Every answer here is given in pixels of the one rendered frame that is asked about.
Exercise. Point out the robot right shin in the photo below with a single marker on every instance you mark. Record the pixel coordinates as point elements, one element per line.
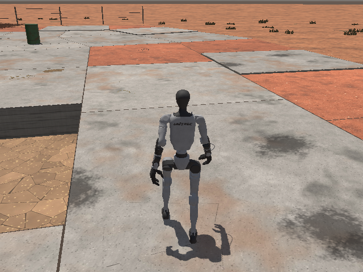
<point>194,216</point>

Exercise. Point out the robot right upper arm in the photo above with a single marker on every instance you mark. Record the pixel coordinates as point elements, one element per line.
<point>202,128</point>

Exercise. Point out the right robot forearm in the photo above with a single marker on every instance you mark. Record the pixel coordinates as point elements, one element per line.
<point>207,148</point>

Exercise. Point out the robot left upper arm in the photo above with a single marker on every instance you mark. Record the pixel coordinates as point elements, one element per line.
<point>163,129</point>

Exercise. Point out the left robot foot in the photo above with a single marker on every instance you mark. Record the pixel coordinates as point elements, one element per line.
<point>165,214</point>

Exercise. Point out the right robot hand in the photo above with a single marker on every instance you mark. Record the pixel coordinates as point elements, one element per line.
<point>203,156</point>

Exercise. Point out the left robot forearm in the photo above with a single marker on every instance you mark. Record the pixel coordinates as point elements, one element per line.
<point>157,155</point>

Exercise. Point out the left robot hand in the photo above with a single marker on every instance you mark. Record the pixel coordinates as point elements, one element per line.
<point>152,175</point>

